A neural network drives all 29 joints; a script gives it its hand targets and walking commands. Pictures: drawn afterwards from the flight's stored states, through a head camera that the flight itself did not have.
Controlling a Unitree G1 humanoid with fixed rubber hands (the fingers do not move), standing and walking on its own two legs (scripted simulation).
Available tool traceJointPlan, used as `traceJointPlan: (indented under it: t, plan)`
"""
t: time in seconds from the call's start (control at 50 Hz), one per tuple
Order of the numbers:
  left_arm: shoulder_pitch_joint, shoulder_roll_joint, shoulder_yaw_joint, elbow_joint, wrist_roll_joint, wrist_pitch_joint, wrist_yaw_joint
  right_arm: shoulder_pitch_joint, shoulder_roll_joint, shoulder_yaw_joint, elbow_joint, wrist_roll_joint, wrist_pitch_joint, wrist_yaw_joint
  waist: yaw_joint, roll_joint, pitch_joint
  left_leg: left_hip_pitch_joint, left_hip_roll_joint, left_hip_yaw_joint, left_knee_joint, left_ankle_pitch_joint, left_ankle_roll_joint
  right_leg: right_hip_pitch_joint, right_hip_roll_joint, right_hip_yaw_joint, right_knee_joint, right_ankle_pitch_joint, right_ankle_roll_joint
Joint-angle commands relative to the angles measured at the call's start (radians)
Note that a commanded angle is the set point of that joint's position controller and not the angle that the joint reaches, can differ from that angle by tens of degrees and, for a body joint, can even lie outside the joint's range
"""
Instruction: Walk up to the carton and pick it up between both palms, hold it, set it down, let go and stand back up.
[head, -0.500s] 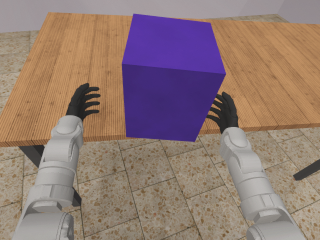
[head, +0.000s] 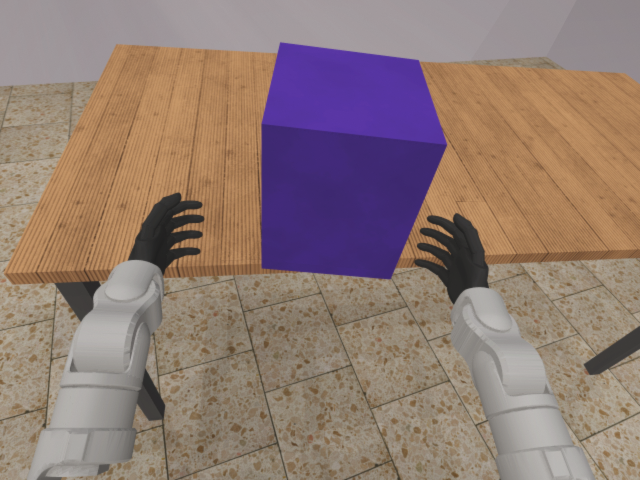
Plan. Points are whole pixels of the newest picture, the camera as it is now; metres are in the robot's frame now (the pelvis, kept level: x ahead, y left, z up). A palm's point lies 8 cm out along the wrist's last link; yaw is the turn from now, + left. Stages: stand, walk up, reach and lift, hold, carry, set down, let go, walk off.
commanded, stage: set down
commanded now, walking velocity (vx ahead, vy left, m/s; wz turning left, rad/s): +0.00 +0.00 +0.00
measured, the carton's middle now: (338, 166) +0.53 -0.01 +0.12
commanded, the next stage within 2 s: none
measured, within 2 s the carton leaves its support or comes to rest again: neither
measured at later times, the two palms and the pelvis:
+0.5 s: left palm (127, 324) +0.27 +0.22 +0.09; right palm (480, 361) +0.25 -0.16 +0.08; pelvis +0.00 +0.00 +0.00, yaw +0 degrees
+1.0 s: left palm (141, 352) +0.25 +0.21 +0.06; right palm (487, 379) +0.24 -0.17 +0.05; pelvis +0.01 -0.01 +0.00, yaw +0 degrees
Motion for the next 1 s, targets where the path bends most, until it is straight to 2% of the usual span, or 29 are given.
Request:
traceJointPlan:
  t: [0.0,0.02,0.04,0.06,0.08,0.12,0.14,0.16,0.18,0.22,0.26,0.28,0.3,0.32,0.34,0.4,0.5,0.52,0.6,0.66,0.7,0.72,0.8,0.82,0.88,0.9,0.92,0.94,0.98]
  plan:
    - [-0.088,0.182,0.02,-0.361,-0.112,-0.022,0.012,-0.022,-0.142,-0.032,-0.475,0.025,-0.047,-0.03,0.045,0.124,-0.362,0.707,0.011,-0.031,-0.073,0.002,-0.085,0.043,0.023,-0.016,-0.155,-0.036,-0.007]
    - [-0.082,0.195,0.01,-0.413,-0.137,0.001,0.004,-0.052,-0.16,-0.018,-0.586,0.031,-0.048,-0.037,0.04,0.088,-0.362,0.697,0.003,-0.018,-0.077,0.034,-0.078,0.068,0.023,-0.012,-0.158,-0.003,0.007]
    - [-0.195,0.202,0.028,-0.356,-0.14,-0.004,0.005,-0.126,-0.15,-0.034,-0.557,0.008,-0.035,-0.044,0.047,0.108,-0.376,0.625,0.004,-0.002,-0.071,0.017,-0.072,0.064,0.028,-0.012,-0.135,-0.027,0.012]
    - [-0.127,0.211,0.04,-0.39,-0.141,-0.013,0.01,-0.058,-0.141,-0.017,-0.554,0.018,-0.031,-0.042,0.077,0.13,-0.314,0.599,-0.002,0.006,-0.094,-0.029,-0.066,0.071,0.028,-0.001,-0.144,-0.083,0.007]
    - [-0.113,0.176,0.009,-0.418,-0.15,-0.004,0.01,-0.034,-0.152,-0.028,-0.58,0.002,-0.024,-0.037,0.044,0.132,-0.331,0.616,0.001,-0.004,-0.098,-0.033,-0.07,0.061,0.032,-0.011,-0.141,-0.065,-0.003]
    - [-0.006,0.202,0.017,-0.519,-0.175,-0.026,0.013,0.057,-0.131,-0.011,-0.685,0.002,-0.035,-0.04,0.066,0.12,-0.332,0.641,-0.012,-0.008,-0.091,-0.004,-0.064,0.069,0.011,0.001,-0.151,-0.046,-0.003]
    - [-0.042,0.226,0.038,-0.539,-0.187,-0.027,0.007,0.041,-0.13,0.009,-0.749,-0.005,-0.029,-0.047,0.085,0.068,-0.35,0.653,-0.009,0.008,-0.09,0.007,-0.06,0.049,0.008,0.009,-0.162,-0.065,0.001]
    - [-0.022,0.202,0.022,-0.507,-0.184,-0.031,0.012,0.075,-0.11,0.036,-0.731,0.004,-0.019,-0.044,0.091,0.113,-0.297,0.61,-0.017,0.01,-0.107,-0.022,-0.062,0.028,0.009,0.017,-0.162,-0.1,-0.004]
    - [-0.003,0.22,0.035,-0.49,-0.182,-0.033,0.001,0.132,-0.102,0.021,-0.713,-0.023,-0.005,-0.051,0.089,0.06,-0.242,0.592,-0.018,0.024,-0.113,-0.061,-0.052,0.02,0.005,0.021,-0.181,-0.14,0.0]
    - [-0.063,0.248,0.053,-0.484,-0.203,-0.049,0.004,0.091,-0.1,0.051,-0.771,-0.026,0.004,-0.055,0.096,0.021,-0.26,0.639,-0.041,0.023,-0.061,-0.116,-0.047,-0.116,-0.06,0.061,-0.2,-0.274,-0.014]
    - [0.029,0.259,0.068,-0.583,-0.208,-0.048,-0.002,0.241,-0.076,0.076,-0.814,-0.023,0.004,-0.082,0.095,-0.036,-0.257,0.831,-0.059,0.009,0.014,-0.074,-0.054,-0.255,-0.13,0.09,-0.253,-0.331,-0.041]
    - [0.008,0.252,0.065,-0.606,-0.193,-0.051,0.0,0.232,-0.084,0.08,-0.794,-0.002,0.005,-0.079,0.117,0.017,-0.239,0.871,-0.051,0.0,0.013,-0.068,-0.066,-0.331,-0.131,0.105,-0.258,-0.358,-0.046]
    - [-0.003,0.242,0.042,-0.577,-0.219,-0.048,0.006,0.194,-0.095,0.056,-0.849,-0.012,-0.008,-0.082,0.103,-0.012,-0.24,0.858,-0.053,-0.005,0.039,-0.073,-0.067,-0.353,-0.132,0.1,-0.263,-0.38,-0.055]
    - [0.019,0.241,0.073,-0.6,-0.193,-0.05,0.004,0.256,-0.076,0.084,-0.806,0.0,0.003,-0.086,0.131,0.018,-0.244,0.899,-0.051,-0.012,0.054,-0.071,-0.07,-0.38,-0.153,0.122,-0.268,-0.401,-0.061]
    - [0.127,0.216,0.061,-0.58,-0.187,-0.036,0.001,0.317,-0.081,0.074,-0.837,-0.003,-0.015,-0.09,0.108,-0.019,-0.219,0.931,-0.054,-0.016,0.054,-0.063,-0.068,-0.374,-0.153,0.125,-0.276,-0.385,-0.06]
    - [0.176,0.196,0.027,-0.64,-0.161,-0.017,0.017,0.317,-0.113,0.05,-0.8,-0.005,-0.01,-0.07,0.114,0.078,-0.204,0.845,-0.002,-0.026,-0.024,-0.108,-0.093,-0.267,-0.09,0.073,-0.239,-0.289,-0.033]
    - [0.295,0.202,0.02,-0.708,-0.156,-0.016,0.022,0.42,-0.131,0.016,-0.832,-0.02,-0.022,-0.05,0.085,0.083,-0.156,0.704,0.031,-0.041,-0.094,-0.189,-0.091,-0.098,-0.04,0.052,-0.207,-0.197,-0.02]
    - [0.306,0.228,0.017,-0.715,-0.177,-0.029,0.023,0.444,-0.12,0.046,-0.865,-0.012,-0.024,-0.046,0.107,0.076,-0.185,0.685,0.021,-0.019,-0.098,-0.175,-0.077,-0.043,-0.035,0.056,-0.199,-0.173,-0.006]
    - [0.296,0.232,0.0,-0.744,-0.183,-0.048,0.019,0.461,-0.123,0.043,-0.891,-0.02,-0.04,-0.04,0.084,0.041,-0.188,0.755,0.001,-0.021,-0.046,-0.177,-0.072,-0.156,-0.079,0.074,-0.208,-0.229,-0.023]
    - [0.343,0.21,0.015,-0.781,-0.146,-0.04,0.031,0.527,-0.114,0.039,-0.813,-0.03,-0.052,-0.037,0.095,0.102,-0.189,0.837,0.014,-0.04,-0.024,-0.163,-0.104,-0.192,-0.098,0.083,-0.232,-0.215,-0.039]
    - [0.377,0.208,0.02,-0.686,-0.142,-0.034,0.024,0.531,-0.114,0.037,-0.78,-0.047,-0.057,-0.029,0.085,0.09,-0.134,0.759,0.021,-0.037,-0.051,-0.204,-0.093,-0.135,-0.073,0.073,-0.214,-0.22,-0.029]
    - [0.382,0.213,0.012,-0.736,-0.156,-0.057,0.031,0.535,-0.12,0.025,-0.804,-0.03,-0.065,-0.02,0.096,0.132,-0.161,0.72,0.008,-0.018,-0.074,-0.189,-0.082,-0.117,-0.062,0.064,-0.196,-0.198,-0.027]
    - [0.405,0.204,-0.018,-0.71,-0.16,-0.071,0.034,0.518,-0.111,0.011,-0.838,-0.063,-0.078,-0.004,0.078,0.12,-0.158,0.565,0.049,-0.043,-0.136,-0.252,-0.062,0.074,-0.009,0.052,-0.136,-0.09,0.002]
    - [0.425,0.178,-0.018,-0.689,-0.129,-0.073,0.041,0.542,-0.125,0.013,-0.745,-0.056,-0.072,0.017,0.082,0.177,-0.14,0.566,0.061,-0.053,-0.148,-0.268,-0.069,0.059,0.001,0.039,-0.119,-0.106,-0.001]
    - [0.467,0.18,0.0,-0.615,-0.138,-0.08,0.022,0.596,-0.099,0.023,-0.719,-0.085,-0.074,0.015,0.066,0.108,-0.12,0.532,0.013,-0.015,-0.121,-0.204,-0.063,0.124,-0.02,0.067,-0.141,-0.078,0.007]
    - [0.435,0.243,0.023,-0.755,-0.163,-0.121,0.015,0.594,-0.084,0.018,-0.856,-0.051,-0.1,-0.003,0.068,0.079,-0.163,0.562,0.003,0.006,-0.106,-0.128,-0.044,0.105,-0.03,0.07,-0.13,-0.036,0.015]
    - [0.449,0.197,0.015,-0.598,-0.115,-0.086,0.011,0.603,-0.109,0.021,-0.691,-0.093,-0.077,0.009,0.061,0.111,-0.1,0.601,0.004,0.008,-0.108,-0.113,-0.057,0.041,-0.031,0.069,-0.152,-0.095,0.009]
    - [0.455,0.194,0.012,-0.685,-0.128,-0.106,0.018,0.588,-0.095,0.009,-0.74,-0.077,-0.107,0.015,0.078,0.119,-0.158,0.584,0.016,-0.011,-0.109,-0.118,-0.069,0.109,-0.017,0.06,-0.151,-0.069,0.002]
    - [0.493,0.185,0.024,-0.604,-0.122,-0.108,0.01,0.644,-0.092,0.026,-0.678,-0.095,-0.091,0.015,0.066,0.123,-0.115,0.6,0.002,0.005,-0.108,-0.114,-0.062,0.079,-0.028,0.073,-0.151,-0.087,0.01]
